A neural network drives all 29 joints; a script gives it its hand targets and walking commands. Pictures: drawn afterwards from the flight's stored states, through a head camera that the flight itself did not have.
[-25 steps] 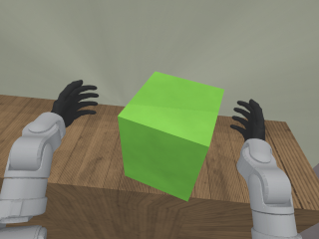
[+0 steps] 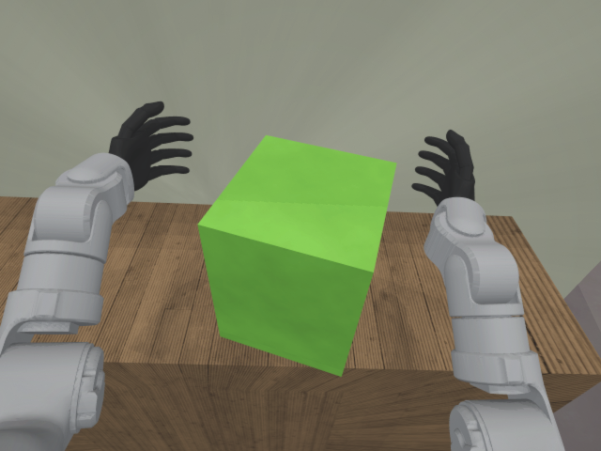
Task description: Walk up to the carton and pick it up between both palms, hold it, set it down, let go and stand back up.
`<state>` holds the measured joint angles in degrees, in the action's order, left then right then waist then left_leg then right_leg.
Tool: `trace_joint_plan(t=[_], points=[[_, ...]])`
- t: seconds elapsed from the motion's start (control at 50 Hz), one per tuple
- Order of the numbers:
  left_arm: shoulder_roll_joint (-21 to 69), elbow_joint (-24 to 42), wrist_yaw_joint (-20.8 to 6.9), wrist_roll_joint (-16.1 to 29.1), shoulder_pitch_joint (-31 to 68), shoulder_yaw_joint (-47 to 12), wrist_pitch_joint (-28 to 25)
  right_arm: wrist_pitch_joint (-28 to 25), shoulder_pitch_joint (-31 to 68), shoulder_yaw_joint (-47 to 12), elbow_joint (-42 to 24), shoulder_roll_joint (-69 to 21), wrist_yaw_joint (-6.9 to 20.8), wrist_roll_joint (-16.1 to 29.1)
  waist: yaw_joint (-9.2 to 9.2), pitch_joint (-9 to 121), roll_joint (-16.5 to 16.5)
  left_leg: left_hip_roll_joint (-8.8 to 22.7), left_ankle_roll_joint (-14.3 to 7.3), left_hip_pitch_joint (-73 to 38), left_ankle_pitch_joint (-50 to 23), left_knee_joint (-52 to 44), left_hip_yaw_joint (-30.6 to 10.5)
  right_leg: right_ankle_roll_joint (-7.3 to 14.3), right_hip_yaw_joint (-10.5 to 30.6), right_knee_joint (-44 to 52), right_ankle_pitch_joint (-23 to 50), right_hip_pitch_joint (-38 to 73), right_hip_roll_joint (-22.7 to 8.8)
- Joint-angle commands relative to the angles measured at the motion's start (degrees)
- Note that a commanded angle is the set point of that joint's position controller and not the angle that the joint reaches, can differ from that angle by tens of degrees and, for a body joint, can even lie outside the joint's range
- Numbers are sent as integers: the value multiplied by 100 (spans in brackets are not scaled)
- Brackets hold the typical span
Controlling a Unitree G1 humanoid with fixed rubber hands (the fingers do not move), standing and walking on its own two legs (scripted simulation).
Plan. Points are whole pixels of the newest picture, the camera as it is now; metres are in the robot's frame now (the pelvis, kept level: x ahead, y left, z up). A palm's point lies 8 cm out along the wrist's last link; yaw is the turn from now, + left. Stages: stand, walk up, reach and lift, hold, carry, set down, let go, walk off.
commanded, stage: reach and lift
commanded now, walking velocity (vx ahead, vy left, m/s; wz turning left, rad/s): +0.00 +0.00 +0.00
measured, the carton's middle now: (303, 254) +0.38 -0.04 +0.06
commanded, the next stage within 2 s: none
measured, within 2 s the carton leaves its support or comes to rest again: neither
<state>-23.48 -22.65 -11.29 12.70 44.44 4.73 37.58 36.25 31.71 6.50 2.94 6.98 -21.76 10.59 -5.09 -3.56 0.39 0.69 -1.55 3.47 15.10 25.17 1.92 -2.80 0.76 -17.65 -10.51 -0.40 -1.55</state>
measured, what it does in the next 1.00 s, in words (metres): stands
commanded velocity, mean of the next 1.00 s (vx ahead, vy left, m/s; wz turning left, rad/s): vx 0.00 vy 0.00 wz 0.00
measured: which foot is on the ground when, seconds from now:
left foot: down 0.00-1.00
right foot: down 0.00-1.00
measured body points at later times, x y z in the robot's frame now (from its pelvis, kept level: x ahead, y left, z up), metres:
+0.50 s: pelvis +0.00 +0.00 +0.00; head -0.02 +0.01 +0.45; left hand +0.46 +0.13 +0.24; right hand +0.39 -0.21 +0.22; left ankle -0.01 +0.09 -0.74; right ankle +0.00 -0.16 -0.74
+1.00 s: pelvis -0.01 +0.00 +0.00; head +0.00 +0.01 +0.45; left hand +0.46 +0.15 +0.15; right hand +0.38 -0.22 +0.14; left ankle -0.01 +0.09 -0.74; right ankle +0.00 -0.16 -0.74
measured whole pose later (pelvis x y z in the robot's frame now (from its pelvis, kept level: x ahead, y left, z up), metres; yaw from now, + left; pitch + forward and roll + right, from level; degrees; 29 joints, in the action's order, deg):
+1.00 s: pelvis -0.01 +0.00 +0.00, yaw +0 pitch -3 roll -2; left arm -23.5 -65.7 -7.8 12.7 57.5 -4.2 7.6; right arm 9.9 43.5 2.1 42.1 7.0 -19.6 10.7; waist -8.4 -3.6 0.4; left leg 0.7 -1.5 9.1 13.4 25.2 1.9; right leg -3.0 0.8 -17.6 -8.9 -6.0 -1.5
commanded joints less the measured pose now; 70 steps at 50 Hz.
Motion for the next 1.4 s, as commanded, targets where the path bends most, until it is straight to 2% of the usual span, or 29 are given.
trace_joint_plan(t=[0.0, 0.16, 0.26, 0.38, 0.52, 0.58, 0.7, 0.8, 0.94, 1.04, 1.16, 1.28, 1.38], points=[[-1474, 327, 135, 70, 2774, -91, -266, -237, 2407, 184, 737, 804, 46, 648, -890, 1554, -289, 23, 215, 38, -1271, -746, -21, 315, -228, 15, 2172, 282, 396], [-1433, -628, 209, 116, 3516, -253, -544, -463, 3302, 179, 1465, 790, 88, 681, -985, 1715, -211, -16, 190, 119, -1221, -707, -34, 276, -236, -45, 2316, 323, 384], [-1361, -1372, 221, 78, 3950, -368, -784, -622, 3729, 128, 2141, 786, 120, 685, -1029, 1698, -183, -38, 168, 149, -1184, -711, -60, 261, -248, -46, 2366, 282, 370], [-1290, -2044, 260, 11, 4299, -455, -1137, -914, 4074, 38, 2791, 730, 170, 705, -1059, 1920, -166, -74, 182, 61, -1441, -628, -84, 231, -271, -92, 2626, 268, 387], [-996, -2729, 252, -92, 4063, -503, -1543, -1338, 3855, -87, 3313, 554, 200, 667, -1089, 2022, -121, -126, 231, -82, -1878, -494, -91, 161, -316, -133, 3124, 280, 395], [-820, -2750, 254, -107, 3899, -543, -1753, -1555, 3666, -130, 3358, 435, 208, 639, -1107, 2079, -125, -129, 257, -202, -2099, -430, -104, 139, -357, -140, 3233, 229, 412], [-523, -3020, 287, -72, 3681, -636, -2266, -2031, 3355, -230, 3557, 201, 250, 546, -1117, 2014, -166, -108, 279, -315, -2133, -351, -124, 137, -438, -86, 2871, -118, 408], [-338, -3164, 371, 47, 3659, -795, -2814, -2462, 3310, -346, 3660, 35, 267, 516, -1104, 2150, -132, -88, 214, -207, -1804, -361, -183, 181, -468, -42, 2379, -406, 387], [-27, -3778, 484, 254, 3646, -1063, -3564, -3010, 3239, -506, 4025, -121, 348, 503, -1080, 2544, -144, -43, 113, 83, -1263, -340, -280, 300, -465, -7, 1710, -908, 347], [129, -3696, 581, 402, 3800, -1216, -3867, -3276, 3242, -495, 4046, -161, 365, 511, -1095, 3223, -282, -8, 126, 102, -1192, -259, -298, 345, -507, -45, 1542, -1238, 348], [298, -3199, 675, 387, 3857, -1158, -3935, -3477, 3165, -554, 3796, -294, 352, 533, -1044, 4248, -448, -14, 205, -161, -1732, -30, -261, 331, -535, -117, 1926, -1508, 376], [452, -2982, 629, -104, 3367, -715, -3586, -3632, 2802, -661, 3645, -535, 204, 516, -929, 4479, -393, -112, 244, -219, -2355, 88, -207, 236, -480, -165, 2934, -1119, 368], [645, -2727, 593, -578, 3107, -356, -3251, -3766, 2623, -566, 3617, -746, 37, 353, -907, 4245, -266, -187, 252, -90, -2526, 60, -156, 114, -459, -203, 3594, -715, 355]])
